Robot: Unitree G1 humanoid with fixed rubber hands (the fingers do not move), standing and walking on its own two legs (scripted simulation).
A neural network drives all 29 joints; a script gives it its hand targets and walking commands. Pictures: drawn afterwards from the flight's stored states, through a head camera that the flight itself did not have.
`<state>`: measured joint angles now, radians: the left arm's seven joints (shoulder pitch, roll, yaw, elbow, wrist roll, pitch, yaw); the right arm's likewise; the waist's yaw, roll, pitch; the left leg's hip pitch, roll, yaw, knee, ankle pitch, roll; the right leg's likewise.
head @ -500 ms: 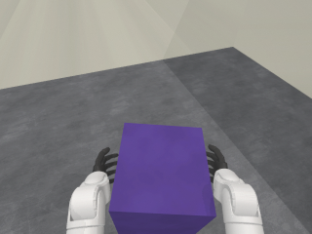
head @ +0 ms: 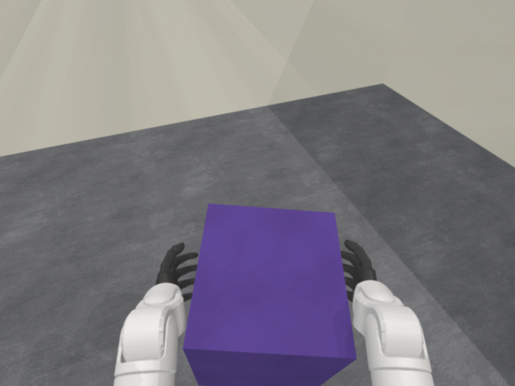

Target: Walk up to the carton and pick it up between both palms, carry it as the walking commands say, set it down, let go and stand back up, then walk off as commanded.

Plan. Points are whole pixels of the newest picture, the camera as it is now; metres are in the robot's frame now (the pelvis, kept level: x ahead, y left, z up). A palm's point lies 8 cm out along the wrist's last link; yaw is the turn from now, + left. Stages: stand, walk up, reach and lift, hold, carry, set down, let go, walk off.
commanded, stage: carry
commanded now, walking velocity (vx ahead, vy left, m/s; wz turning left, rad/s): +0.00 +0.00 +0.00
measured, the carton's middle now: (263, 303) +0.29 +0.00 -0.01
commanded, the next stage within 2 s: none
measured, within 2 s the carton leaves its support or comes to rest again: neither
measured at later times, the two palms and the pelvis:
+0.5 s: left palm (177, 290) +0.28 +0.13 +0.04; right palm (367, 288) +0.28 -0.16 +0.04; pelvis +0.01 -0.01 +0.00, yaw +0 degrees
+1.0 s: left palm (175, 279) +0.30 +0.14 +0.04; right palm (362, 278) +0.29 -0.15 +0.05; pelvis +0.03 +0.00 +0.00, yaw +0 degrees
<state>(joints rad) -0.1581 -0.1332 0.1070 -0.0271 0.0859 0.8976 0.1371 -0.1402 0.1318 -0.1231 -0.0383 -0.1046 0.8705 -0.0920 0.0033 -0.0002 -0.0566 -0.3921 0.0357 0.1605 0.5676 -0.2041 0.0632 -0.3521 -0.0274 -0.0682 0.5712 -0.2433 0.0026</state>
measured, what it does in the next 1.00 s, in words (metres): stands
